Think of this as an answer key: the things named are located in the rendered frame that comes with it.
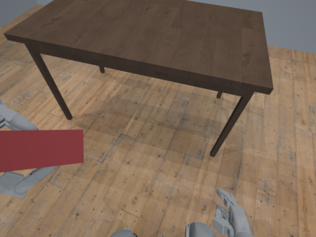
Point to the robot left hand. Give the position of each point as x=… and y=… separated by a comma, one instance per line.
x=11, y=183

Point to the table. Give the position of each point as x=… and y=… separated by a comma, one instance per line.
x=204, y=45

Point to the sponge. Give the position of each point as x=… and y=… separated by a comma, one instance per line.
x=29, y=149

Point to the robot right thigh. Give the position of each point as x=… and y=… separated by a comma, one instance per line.
x=198, y=229

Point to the robot right hand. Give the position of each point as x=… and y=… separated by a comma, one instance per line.
x=232, y=221

